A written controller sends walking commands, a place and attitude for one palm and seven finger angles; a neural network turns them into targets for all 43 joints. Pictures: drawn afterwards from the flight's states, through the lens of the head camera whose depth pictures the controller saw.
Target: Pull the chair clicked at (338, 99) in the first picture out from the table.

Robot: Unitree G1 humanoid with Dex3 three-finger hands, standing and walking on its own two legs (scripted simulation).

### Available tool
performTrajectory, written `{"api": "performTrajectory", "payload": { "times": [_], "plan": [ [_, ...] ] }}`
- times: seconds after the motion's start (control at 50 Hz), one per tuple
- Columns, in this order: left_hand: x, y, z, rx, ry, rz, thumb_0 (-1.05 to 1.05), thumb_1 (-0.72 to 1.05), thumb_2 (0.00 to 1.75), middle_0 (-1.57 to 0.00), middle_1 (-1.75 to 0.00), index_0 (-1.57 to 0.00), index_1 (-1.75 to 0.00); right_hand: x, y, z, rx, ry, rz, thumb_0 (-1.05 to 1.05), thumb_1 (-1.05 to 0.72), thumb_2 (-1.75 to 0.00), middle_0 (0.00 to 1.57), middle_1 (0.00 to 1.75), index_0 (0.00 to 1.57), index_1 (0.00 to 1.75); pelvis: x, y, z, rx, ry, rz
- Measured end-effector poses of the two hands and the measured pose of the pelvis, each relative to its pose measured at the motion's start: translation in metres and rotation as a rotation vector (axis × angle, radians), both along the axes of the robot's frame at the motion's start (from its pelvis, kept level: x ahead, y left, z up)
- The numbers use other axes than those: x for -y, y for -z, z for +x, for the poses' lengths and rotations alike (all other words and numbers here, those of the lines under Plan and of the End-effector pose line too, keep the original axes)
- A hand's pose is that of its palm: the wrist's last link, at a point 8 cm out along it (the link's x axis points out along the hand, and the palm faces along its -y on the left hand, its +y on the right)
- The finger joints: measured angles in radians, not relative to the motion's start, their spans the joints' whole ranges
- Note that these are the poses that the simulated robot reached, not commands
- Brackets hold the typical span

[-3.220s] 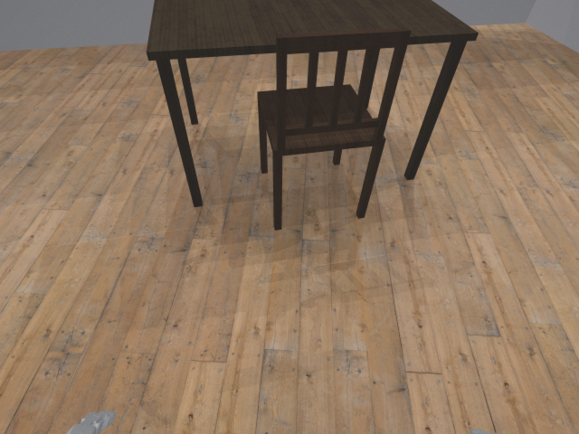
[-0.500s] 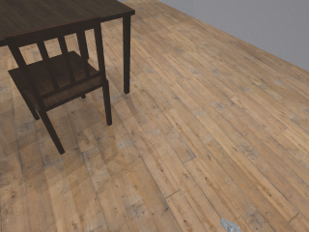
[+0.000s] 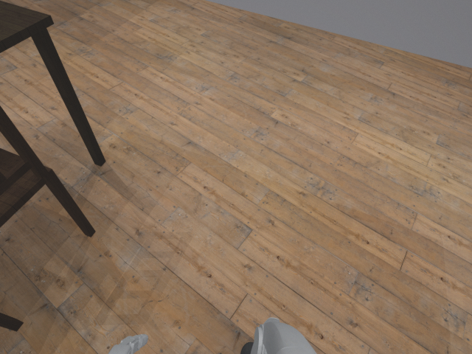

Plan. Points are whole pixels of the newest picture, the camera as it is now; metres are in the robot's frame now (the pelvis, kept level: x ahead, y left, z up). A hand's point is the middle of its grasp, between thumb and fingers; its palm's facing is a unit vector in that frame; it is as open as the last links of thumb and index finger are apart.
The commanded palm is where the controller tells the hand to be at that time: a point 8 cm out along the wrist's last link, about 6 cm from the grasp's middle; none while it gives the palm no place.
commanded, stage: walk to a spot facing it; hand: left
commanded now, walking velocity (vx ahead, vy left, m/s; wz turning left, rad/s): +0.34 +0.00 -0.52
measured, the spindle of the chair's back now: out of the picture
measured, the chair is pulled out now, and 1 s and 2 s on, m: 0.00 0.00 0.00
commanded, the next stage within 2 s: turn to face it in 0.96 s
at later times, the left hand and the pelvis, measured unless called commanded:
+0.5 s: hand (137, 298) +0.24 +0.19 -0.16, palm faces -0.12 -0.96 -0.25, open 7.3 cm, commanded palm none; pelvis +0.24 +0.00 +0.01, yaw -14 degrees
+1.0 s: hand (195, 173) +0.57 +0.10 -0.15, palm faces -0.48 -0.85 -0.23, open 7.4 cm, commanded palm none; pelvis +0.37 -0.02 +0.01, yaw -33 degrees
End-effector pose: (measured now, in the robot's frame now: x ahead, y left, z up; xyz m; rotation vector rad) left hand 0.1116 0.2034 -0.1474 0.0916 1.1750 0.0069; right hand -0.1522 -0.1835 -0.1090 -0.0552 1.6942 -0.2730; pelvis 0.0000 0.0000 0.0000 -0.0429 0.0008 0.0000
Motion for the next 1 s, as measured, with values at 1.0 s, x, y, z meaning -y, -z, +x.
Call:
{"api": "performTrajectory", "payload": {
  "times": [1.0],
  "plan": [
    [0.056,-0.029,0.471,0.052,0.472,0.144,0.00,0.91,0.90,-0.19,-0.29,-0.20,-0.30,0.062,0.017,0.411,0.361,0.398,-0.192,-0.01,-0.93,-0.90,0.20,0.30,0.20,0.30,0.017,-0.006,0.373,0.027,0.567,0.044]
  ]
}}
